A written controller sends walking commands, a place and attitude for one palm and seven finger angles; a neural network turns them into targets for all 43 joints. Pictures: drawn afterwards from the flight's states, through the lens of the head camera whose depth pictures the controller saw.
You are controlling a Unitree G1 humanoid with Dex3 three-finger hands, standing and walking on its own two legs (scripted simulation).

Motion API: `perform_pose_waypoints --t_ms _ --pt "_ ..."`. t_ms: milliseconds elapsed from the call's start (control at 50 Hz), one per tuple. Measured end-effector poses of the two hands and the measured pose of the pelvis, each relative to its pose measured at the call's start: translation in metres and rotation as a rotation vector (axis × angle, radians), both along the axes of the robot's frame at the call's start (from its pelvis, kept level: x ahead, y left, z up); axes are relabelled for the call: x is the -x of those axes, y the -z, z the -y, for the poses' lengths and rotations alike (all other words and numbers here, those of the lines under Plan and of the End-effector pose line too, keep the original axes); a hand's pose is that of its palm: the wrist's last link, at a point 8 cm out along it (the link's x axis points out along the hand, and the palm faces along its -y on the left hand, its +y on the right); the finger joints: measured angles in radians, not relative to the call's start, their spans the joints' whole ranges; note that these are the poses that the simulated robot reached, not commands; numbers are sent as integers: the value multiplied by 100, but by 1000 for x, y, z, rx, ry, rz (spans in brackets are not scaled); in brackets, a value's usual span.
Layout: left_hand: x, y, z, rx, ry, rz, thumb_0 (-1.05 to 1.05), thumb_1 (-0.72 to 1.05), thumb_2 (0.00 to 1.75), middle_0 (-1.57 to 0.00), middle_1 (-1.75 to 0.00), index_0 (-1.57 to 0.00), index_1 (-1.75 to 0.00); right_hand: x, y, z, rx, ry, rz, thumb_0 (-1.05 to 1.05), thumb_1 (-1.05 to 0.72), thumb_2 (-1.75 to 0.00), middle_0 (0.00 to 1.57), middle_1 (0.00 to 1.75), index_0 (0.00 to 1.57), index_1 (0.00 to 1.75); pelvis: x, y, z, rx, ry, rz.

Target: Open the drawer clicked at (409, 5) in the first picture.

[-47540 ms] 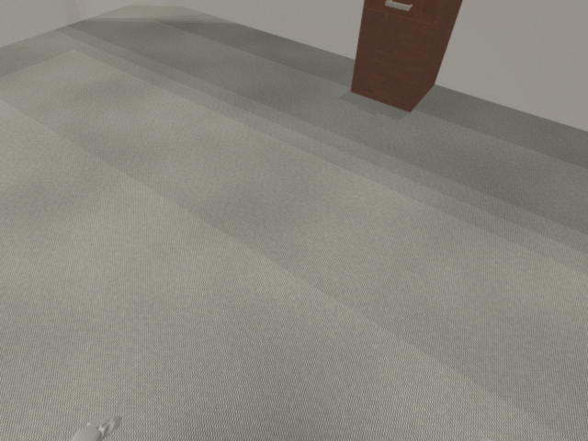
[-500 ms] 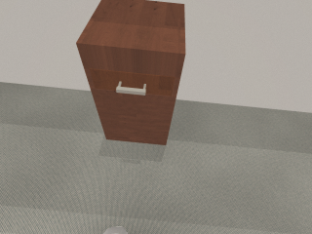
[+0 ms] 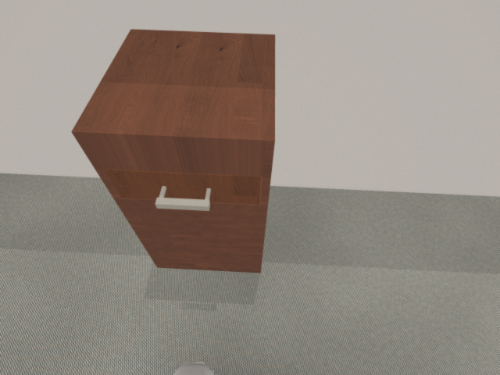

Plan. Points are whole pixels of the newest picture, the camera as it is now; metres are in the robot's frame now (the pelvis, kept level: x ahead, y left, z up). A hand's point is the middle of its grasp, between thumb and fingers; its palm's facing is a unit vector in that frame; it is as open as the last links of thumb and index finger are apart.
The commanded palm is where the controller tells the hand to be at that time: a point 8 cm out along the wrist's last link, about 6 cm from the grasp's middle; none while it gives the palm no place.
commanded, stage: come to a stop and stand still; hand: left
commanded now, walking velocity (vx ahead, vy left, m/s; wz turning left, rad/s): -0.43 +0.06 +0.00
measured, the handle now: (184, 197) +0.53 +0.20 -0.18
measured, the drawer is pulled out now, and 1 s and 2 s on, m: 0.00 0.00 0.00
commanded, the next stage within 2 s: look again from close up in 1.30 s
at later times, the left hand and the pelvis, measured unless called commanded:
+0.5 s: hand out of the picture +0.13 +0.16 -0.15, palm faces +0.00 -0.94 -0.35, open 7.3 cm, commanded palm none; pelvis +0.05 -0.05 +0.00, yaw -1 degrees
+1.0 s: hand out of the picture +0.08 +0.22 -0.17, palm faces +0.02 -0.96 -0.28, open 7.4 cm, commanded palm none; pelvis +0.04 +0.01 -0.01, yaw -1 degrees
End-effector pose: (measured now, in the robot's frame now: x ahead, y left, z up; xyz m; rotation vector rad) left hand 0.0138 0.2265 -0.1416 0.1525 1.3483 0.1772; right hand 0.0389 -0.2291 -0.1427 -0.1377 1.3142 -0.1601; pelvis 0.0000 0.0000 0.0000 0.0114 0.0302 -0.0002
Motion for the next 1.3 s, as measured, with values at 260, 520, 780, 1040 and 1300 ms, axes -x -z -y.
perform_pose_waypoints --t_ms 260,520,780,1040,1300 --pt "-81 -7 -10 -52 2 -3 0 91 90 -20 -30 -20 -30 -95 3 11 31 -50 45 0 -91 -90 20 30 20 30 -46 -1 10 23 15 -6" --pt "-113 -31 25 -140 63 77 0 91 90 -20 -30 -20 -30 -95 10 90 28 2 18 0 -91 -90 20 30 20 30 -55 -2 55 -42 19 4" --pt "-62 -18 25 -48 19 22 0 91 90 -20 -30 -21 -30 -93 -14 61 36 -64 57 0 -91 -90 20 30 19 30 -45 -9 38 -36 6 19" --pt "-62 -4 -46 -78 67 132 0 91 90 -20 -30 -20 -30 -68 -6 -16 5 -47 232 0 -91 -90 20 30 20 30 -32 13 -18 19 31 62" --pt "-52 -6 -54 -52 96 98 0 91 90 -20 -30 -20 -30 6 -3 -21 26 21 58 0 -92 -90 20 30 20 30 -22 5 -33 10 48 56"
